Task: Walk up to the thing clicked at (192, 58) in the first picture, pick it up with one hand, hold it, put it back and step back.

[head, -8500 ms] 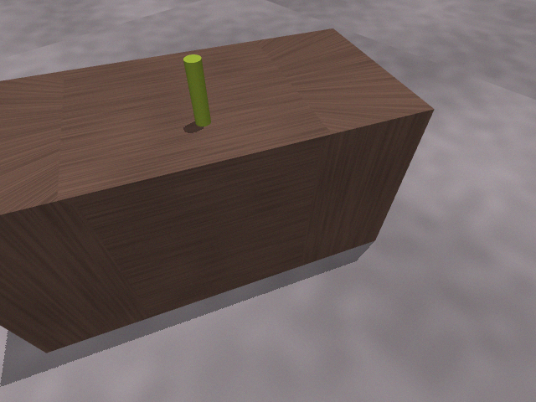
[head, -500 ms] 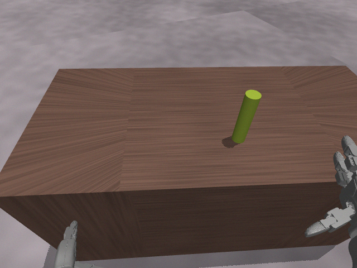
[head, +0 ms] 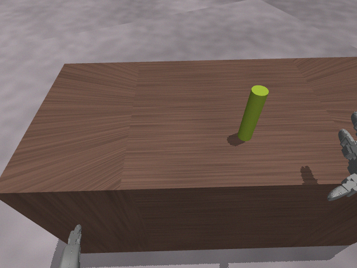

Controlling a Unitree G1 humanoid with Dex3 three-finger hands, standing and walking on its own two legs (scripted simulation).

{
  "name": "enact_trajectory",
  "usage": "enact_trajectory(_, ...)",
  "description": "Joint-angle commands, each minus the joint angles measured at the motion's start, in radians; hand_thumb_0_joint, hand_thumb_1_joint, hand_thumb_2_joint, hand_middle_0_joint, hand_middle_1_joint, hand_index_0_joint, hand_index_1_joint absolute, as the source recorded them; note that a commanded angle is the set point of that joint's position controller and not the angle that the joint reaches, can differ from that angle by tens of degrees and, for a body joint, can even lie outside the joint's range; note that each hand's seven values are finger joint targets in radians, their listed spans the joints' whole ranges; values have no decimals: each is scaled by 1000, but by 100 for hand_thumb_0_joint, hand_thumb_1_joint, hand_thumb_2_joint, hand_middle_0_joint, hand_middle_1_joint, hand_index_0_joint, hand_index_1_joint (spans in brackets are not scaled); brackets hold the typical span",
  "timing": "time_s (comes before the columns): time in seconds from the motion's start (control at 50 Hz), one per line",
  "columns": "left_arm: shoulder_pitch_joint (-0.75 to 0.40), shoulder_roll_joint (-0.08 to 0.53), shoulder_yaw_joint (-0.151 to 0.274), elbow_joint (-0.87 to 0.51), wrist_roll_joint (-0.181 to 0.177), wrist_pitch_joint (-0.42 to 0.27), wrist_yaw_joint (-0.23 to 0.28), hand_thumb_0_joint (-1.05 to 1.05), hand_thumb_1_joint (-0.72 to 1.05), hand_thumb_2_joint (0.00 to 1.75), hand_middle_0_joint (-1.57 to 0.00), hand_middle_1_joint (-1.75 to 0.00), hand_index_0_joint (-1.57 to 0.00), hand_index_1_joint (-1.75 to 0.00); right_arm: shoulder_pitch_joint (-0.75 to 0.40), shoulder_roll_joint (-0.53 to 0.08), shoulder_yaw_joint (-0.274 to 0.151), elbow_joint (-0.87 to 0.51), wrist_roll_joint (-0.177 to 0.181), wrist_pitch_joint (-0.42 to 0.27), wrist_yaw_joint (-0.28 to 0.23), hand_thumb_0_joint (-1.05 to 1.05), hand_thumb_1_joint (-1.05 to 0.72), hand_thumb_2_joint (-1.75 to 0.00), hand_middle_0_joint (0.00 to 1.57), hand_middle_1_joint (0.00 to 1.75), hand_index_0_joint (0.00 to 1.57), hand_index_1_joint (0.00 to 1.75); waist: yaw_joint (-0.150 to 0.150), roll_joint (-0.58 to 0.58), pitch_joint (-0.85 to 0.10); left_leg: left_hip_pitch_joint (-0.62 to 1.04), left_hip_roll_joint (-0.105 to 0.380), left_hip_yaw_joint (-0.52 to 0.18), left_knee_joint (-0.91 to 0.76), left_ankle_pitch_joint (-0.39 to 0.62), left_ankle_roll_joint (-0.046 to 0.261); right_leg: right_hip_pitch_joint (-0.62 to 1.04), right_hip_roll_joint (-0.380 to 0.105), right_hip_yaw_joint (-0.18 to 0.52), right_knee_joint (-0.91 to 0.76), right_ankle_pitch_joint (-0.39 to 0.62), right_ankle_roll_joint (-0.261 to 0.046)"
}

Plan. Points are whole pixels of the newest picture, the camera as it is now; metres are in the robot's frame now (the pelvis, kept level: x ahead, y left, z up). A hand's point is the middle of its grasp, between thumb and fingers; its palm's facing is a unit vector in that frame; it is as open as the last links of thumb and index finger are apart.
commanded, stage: go down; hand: right
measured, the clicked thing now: (251, 115) +0.52 -0.20 +0.02
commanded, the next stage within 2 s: none
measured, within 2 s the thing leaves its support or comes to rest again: neither
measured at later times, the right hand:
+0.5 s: hand (347, 134) +0.36 -0.35 +0.12, palm faces +0.16 +0.99 +0.00, open 17.7 cm
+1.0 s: hand (349, 123) +0.40 -0.37 +0.11, palm faces +0.19 +0.98 +0.00, open 17.7 cm
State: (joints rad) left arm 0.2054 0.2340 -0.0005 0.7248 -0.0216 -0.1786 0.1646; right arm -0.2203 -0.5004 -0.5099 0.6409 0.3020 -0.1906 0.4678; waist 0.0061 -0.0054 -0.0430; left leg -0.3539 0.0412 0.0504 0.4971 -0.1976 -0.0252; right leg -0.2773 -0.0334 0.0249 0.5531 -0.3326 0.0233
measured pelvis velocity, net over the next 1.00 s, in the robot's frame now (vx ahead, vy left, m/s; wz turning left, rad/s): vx -0.01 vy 0.00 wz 0.00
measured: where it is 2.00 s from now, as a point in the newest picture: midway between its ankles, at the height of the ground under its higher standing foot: outside the picture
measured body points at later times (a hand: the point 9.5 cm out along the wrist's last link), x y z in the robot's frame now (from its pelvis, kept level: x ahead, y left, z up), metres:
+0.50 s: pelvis -0.01 +0.00 -0.01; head +0.04 -0.02 +0.44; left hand +0.14 +0.26 -0.08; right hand +0.35 -0.40 +0.12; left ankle +0.03 +0.14 -0.73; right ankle -0.03 -0.13 -0.73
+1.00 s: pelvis -0.01 +0.00 -0.03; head +0.06 -0.04 +0.42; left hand +0.14 +0.26 -0.08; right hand +0.38 -0.42 +0.11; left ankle +0.03 +0.14 -0.73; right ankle -0.03 -0.13 -0.73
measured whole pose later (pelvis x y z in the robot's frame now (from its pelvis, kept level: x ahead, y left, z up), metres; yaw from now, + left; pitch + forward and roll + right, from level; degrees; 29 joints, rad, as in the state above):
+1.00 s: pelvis -0.01 +0.00 -0.03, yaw +0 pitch +13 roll +3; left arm 0.26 0.26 -0.06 0.52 -0.02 -0.19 0.15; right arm -0.67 -0.85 -0.61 1.12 0.20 -0.18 0.55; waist 0.11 0.02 -0.11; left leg -0.66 0.03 0.06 0.70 -0.27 -0.03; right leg -0.61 -0.05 0.05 0.82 -0.43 0.02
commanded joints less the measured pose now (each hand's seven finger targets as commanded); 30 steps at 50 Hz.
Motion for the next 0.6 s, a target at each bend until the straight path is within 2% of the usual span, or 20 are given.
enact_trajectory(0.0,-68,168,62,-145,1,-55,24,0,-54,4,-5,-6,-5,-5,-337,-364,-89,-180,20,-67,1,0,59,-4,4,6,5,6,14,-98,-240,164,-34,9,-18,192,33,21,27,0,-71,340,-18)
enact_trajectory(0.02,-68,152,40,-149,0,-57,22,0,-54,4,-5,-6,-5,-5,-362,-361,-83,-178,20,-67,5,0,59,-4,4,6,5,6,17,-98,-237,154,-35,8,-16,195,32,18,27,-1,-69,338,-19)
enact_trajectory(0.06,-52,161,56,-132,0,-56,31,0,-54,4,-5,-6,-5,-5,-434,-438,-116,-176,10,-72,7,0,60,-5,3,6,5,6,31,-115,-220,132,-28,1,-16,186,30,10,32,-5,-65,295,-26)
enact_trajectory(0.08,-60,140,26,-143,-1,-62,31,0,-54,4,-5,-6,-6,-5,-406,-394,-78,-78,10,-63,20,0,60,-5,3,6,4,6,40,-83,-193,122,-31,4,-18,179,27,-10,31,-3,-64,280,-28)
enact_trajectory(0.1,-62,163,50,-136,0,-63,29,0,-54,4,-5,-6,-6,-5,-449,-424,-93,-117,12,-70,29,0,60,-5,3,6,4,6,39,-109,-213,123,-23,-4,-19,166,27,-18,34,-2,-65,248,-30)
enact_trajectory(0.12,-56,145,33,-136,-2,-65,30,0,-53,3,-5,-5,-6,-5,-464,-439,-100,-80,10,-69,36,0,60,-5,3,6,4,6,41,-98,-208,113,-21,-7,-16,161,26,-27,34,-2,-59,239,-32)
enact_trajectory(0.14,-65,135,15,-148,-2,-69,29,0,-53,3,-5,-6,-6,-5,-457,-416,-76,-24,13,-66,50,0,61,-5,2,6,4,6,45,-92,-193,105,-21,-6,-15,148,24,-42,34,-2,-53,221,-33)
enact_trajectory(0.16,-68,140,16,-166,-2,-74,31,0,-53,3,-5,-5,-6,-5,-450,-409,-73,30,14,-63,61,0,60,-5,3,6,4,6,56,-69,-205,100,-22,-6,-11,147,24,-48,31,1,-53,222,-33)
enact_trajectory(0.18,-50,175,58,-144,1,-73,34,0,-53,3,-5,-5,-6,-5,-509,-470,-93,-36,10,-71,64,0,61,-6,2,6,4,6,51,-112,-240,101,-14,-13,-2,159,26,-37,35,1,-43,230,-32)
enact_trajectory(0.2,-36,149,17,-151,1,-74,31,0,-53,3,-5,-5,-6,-5,-538,-482,-91,9,7,-70,71,0,60,-6,3,6,4,6,60,-113,-255,87,-20,-9,8,174,26,-30,33,2,-31,258,-30)
enact_trajectory(0.22,-60,147,11,-178,2,-78,30,0,-53,3,-5,-5,-6,-5,-554,-513,-107,8,2,-75,73,0,60,-5,3,6,4,6,47,-108,-269,110,-16,-10,11,180,26,-43,37,3,-25,258,-31)
enact_trajectory(0.24,-59,133,-6,-179,2,-79,30,0,-53,3,-5,-6,-6,-5,-544,-498,-96,70,4,-71,82,0,60,-6,3,6,4,6,50,-93,-272,112,-16,-13,15,189,23,-63,38,2,-15,264,-32)
enact_trajectory(0.28,-51,135,-6,-165,2,-77,29,0,-53,3,-5,-5,-6,-5,-578,-541,-114,79,2,-74,87,0,60,-6,3,7,4,7,47,-111,-264,87,-20,-9,31,181,26,-84,33,7,-3,274,-29)
enact_trajectory(0.3,-62,154,5,-191,5,-80,29,0,-53,4,-5,-5,-6,-5,-579,-538,-108,120,-1,-75,91,0,61,-6,3,7,4,7,54,-111,-282,84,-20,-11,33,172,27,-88,34,8,7,260,-28)
enact_trajectory(0.34,-60,190,25,-221,5,-77,32,0,-53,3,-5,-5,-6,-5,-631,-594,-128,107,-8,-81,90,0,61,-6,3,7,4,7,52,-107,-323,87,-20,-14,39,154,27,-93,33,9,8,236,-30)
enact_trajectory(0.38,-54,157,-8,-216,5,-72,25,0,-54,4,-5,-5,-6,-5,-624,-590,-124,172,-12,-74,94,0,59,-5,4,6,5,6,45,-115,-309,79,-21,-12,48,156,31,-119,33,9,20,250,-29)
enact_trajectory(0.44,-47,172,5,-233,5,-71,27,0,-54,4,-5,-5,-5,-5,-662,-615,-122,198,-26,-73,93,0,60,-6,3,6,4,6,58,-128,-350,46,-29,-10,69,173,37,-103,25,12,45,306,-22)
enact_trajectory(0.48,-41,195,18,-248,7,-70,26,0,-54,4,-5,-5,-5,-5,-678,-638,-130,208,-28,-75,92,0,61,-5,3,6,4,6,57,-134,-348,28,-31,-6,75,146,39,-107,22,14,53,286,-20)
enact_trajectory(0.52,-29,181,-2,-250,8,-70,20,0,-55,5,-5,-5,-5,-5,-682,-633,-119,249,-33,-72,95,0,60,-5,3,6,4,6,58,-145,-333,6,-36,-2,80,121,41,-134,19,19,58,282,-15)
enact_trajectory(0.58,-21,196,12,-286,8,-69,20,0,-55,5,-5,-5,-5,-5,-732,-697,-146,233,-47,-82,86,0,60,-5,4,6,5,6,62,-152,-371,0,-39,-3,95,121,43,-133,16,19,75,284,-14)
